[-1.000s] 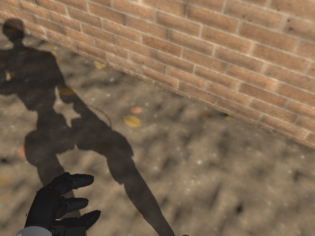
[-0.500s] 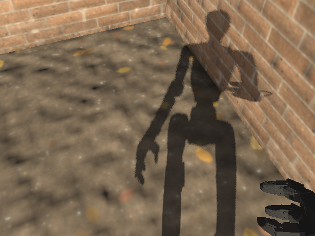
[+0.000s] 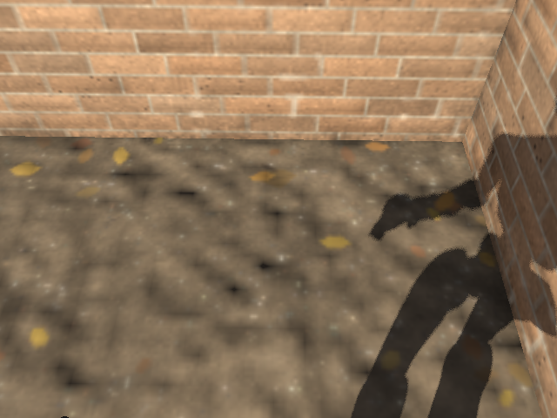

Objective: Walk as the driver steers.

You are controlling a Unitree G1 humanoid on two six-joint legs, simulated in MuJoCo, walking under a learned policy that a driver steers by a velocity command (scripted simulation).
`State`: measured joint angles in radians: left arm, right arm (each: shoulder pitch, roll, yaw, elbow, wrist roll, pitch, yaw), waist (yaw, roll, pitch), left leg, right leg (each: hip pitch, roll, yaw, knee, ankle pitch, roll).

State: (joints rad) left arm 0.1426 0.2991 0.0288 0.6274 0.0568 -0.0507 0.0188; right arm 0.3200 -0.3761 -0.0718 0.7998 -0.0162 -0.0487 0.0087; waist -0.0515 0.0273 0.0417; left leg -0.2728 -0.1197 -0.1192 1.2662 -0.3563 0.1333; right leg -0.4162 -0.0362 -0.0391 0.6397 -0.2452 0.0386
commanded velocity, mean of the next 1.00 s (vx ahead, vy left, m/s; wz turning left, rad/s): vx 0.81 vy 0.15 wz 0.64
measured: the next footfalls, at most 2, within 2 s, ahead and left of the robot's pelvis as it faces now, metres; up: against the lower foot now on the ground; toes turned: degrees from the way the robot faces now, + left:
left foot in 0.34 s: +0.46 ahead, +0.08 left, +0.00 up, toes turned +23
right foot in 0.72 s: +0.96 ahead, +0.14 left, +0.00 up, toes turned +32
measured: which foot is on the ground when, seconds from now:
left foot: up 0.00-0.32, down 0.34-0.72, up 0.74-1.00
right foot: down 0.00-0.34, up 0.36-0.70, down 0.72-1.00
